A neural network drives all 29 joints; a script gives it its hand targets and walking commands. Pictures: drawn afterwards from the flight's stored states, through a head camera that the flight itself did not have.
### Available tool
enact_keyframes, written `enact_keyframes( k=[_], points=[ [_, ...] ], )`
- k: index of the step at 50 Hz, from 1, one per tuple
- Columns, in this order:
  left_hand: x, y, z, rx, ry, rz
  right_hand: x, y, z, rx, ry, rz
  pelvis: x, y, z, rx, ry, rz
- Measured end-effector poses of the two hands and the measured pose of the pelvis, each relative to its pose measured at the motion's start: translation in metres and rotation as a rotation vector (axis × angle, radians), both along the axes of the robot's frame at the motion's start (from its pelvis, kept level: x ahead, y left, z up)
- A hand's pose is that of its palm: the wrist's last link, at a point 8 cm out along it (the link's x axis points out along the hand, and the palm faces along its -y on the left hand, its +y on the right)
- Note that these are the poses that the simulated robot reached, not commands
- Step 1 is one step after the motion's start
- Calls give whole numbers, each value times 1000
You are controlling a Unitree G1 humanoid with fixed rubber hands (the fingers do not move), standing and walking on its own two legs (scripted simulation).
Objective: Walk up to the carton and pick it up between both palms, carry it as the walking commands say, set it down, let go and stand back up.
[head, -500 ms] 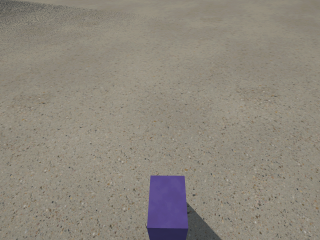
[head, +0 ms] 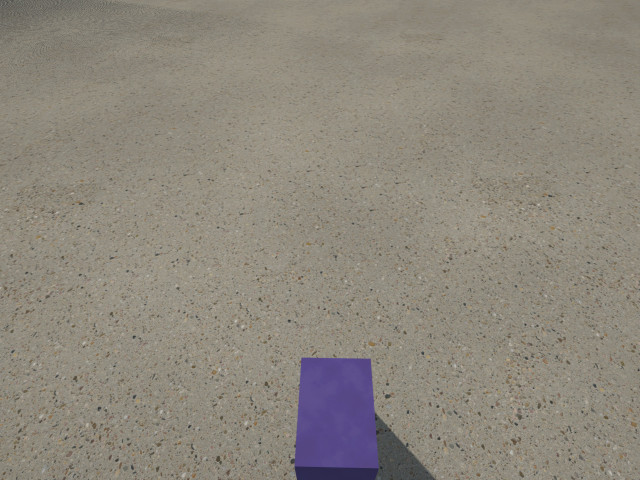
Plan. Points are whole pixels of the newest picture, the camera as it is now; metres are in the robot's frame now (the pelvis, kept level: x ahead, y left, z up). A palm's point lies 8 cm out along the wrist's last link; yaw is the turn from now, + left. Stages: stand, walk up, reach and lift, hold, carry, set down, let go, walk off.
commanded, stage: walk up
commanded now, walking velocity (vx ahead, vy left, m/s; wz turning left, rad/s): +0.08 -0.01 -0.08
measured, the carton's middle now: (335, 427) +0.44 -0.04 -0.63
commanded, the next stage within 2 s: stand in 0.04 s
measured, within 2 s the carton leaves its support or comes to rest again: neither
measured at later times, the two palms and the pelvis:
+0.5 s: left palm out of the picture +0.04 +0.27 -0.13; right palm out of the picture +0.05 -0.24 -0.13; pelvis +0.00 +0.00 +0.00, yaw +0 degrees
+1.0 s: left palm out of the picture +0.17 +0.23 -0.14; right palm out of the picture +0.13 -0.25 -0.14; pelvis -0.03 -0.01 -0.02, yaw -2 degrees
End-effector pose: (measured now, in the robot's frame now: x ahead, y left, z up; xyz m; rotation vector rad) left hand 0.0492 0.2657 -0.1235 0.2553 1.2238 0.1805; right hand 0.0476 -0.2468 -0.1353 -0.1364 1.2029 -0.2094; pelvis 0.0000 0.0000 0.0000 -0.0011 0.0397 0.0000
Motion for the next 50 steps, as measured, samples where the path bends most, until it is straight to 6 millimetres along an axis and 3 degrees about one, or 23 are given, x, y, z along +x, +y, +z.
enact_keyframes(
  k=[14, 29, 31, 35, 38, 41, 50],
  points=[
    [5, 4, 0, 10, -2, 6, 5, 3, 1, -4, 2, -1, 6, 4, 1, -5, -2, 0],
    [-11, 5, -2, 12, 22, 15, 7, 3, 3, -6, -25, -2, 2, 4, 0, -3, -10, -5],
    [13, 0, 2, 16, -21, -12, 21, 2, 6, -9, -58, 11, -5, 3, -3, 4, -5, -18],
    [86, -19, 16, -4, -136, -79, 58, -2, 16, -8, -93, 37, -20, -1, -6, 16, -7, -30],
    [122, -32, 23, -30, -157, -105, 68, -3, 18, -6, -67, 44, -24, -3, -7, 19, -5, -31],
    [131, -37, 19, -49, -140, -122, 69, -5, 16, -4, -45, 41, -22, -4, -7, 23, 16, -37],
    [118, -39, -13, -52, -132, -144, 82, -6, -7, 6, -115, 75, -32, -8, -23, 42, 193, -45]
  ],
)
